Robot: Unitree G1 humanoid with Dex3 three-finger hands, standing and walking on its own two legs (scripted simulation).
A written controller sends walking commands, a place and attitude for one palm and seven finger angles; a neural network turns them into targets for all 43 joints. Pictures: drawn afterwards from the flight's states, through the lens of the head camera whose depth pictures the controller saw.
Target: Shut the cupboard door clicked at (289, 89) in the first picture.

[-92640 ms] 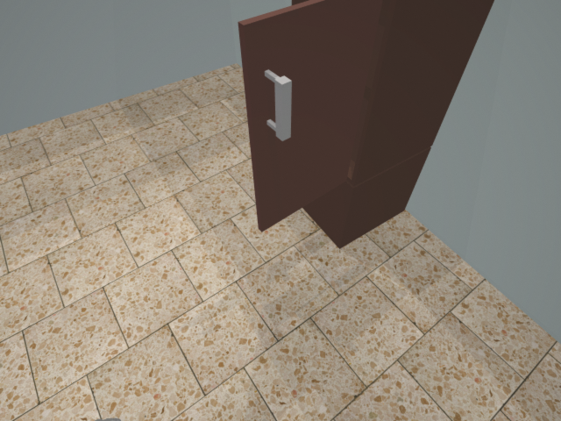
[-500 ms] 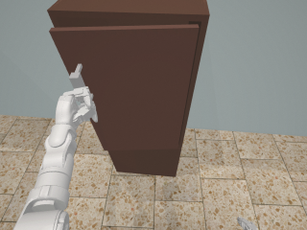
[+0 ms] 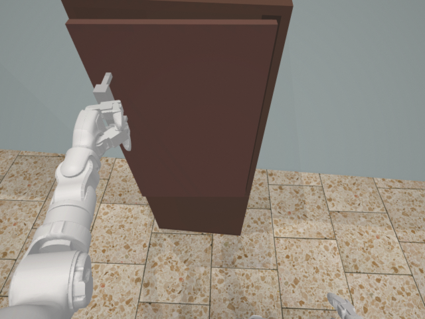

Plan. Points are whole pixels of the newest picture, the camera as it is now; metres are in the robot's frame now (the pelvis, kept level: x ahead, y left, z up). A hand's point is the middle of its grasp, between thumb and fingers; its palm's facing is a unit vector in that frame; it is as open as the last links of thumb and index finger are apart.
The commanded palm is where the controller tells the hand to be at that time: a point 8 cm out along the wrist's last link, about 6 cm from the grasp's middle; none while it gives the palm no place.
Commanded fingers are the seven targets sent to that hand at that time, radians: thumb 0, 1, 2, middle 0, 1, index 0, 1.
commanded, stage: push the door shut along its arc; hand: left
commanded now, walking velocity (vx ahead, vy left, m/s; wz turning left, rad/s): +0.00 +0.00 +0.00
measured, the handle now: (114, 107) +0.51 +0.21 +0.11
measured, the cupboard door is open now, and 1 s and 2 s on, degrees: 5 0 0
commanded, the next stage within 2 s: pull the fist back off the door in 0.66 s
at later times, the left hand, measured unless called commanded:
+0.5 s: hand (122, 121) +0.46 +0.18 +0.11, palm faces -0.15 -0.99 -0.03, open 3.3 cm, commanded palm +0.48 +0.21 +0.11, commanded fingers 0.00 0.90 0.90 -1.30 -1.50 -1.30 -1.50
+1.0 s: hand (127, 118) +0.47 +0.18 +0.11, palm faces +0.13 -0.99 -0.01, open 3.4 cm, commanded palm +0.46 +0.20 +0.11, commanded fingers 0.00 0.90 0.90 -1.30 -1.50 -1.30 -1.50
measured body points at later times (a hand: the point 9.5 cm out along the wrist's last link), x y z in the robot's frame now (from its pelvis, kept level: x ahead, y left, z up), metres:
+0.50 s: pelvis -0.01 +0.01 -0.01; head +0.07 +0.02 +0.43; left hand +0.46 +0.24 +0.12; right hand +0.03 -0.27 -0.13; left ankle -0.01 +0.11 -0.72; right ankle +0.04 -0.10 -0.72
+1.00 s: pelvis -0.03 +0.01 -0.02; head +0.05 +0.02 +0.42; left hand +0.45 +0.23 +0.12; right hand +0.03 -0.25 -0.13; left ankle -0.01 +0.11 -0.72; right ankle +0.04 -0.10 -0.72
